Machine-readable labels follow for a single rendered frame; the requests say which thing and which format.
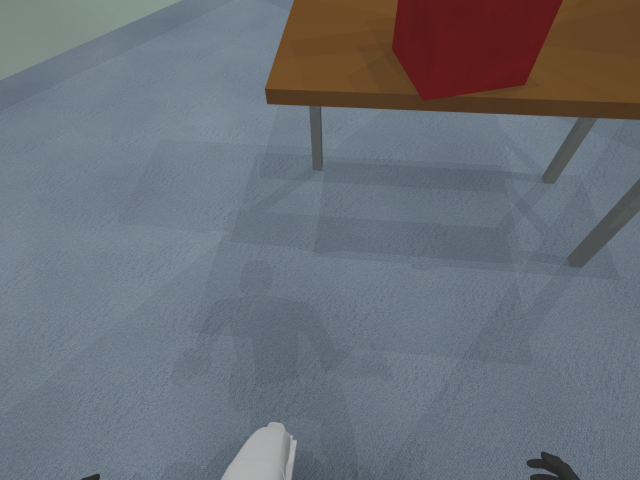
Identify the robot right hand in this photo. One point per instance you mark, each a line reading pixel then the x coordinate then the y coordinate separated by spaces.
pixel 554 465

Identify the table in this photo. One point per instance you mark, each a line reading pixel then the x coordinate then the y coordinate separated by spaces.
pixel 338 53

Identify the robot left shin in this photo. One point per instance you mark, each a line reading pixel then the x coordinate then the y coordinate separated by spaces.
pixel 276 425

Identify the robot left thigh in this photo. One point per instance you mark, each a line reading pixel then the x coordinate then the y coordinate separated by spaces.
pixel 269 454

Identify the carton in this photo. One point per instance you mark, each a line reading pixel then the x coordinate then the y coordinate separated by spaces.
pixel 456 47

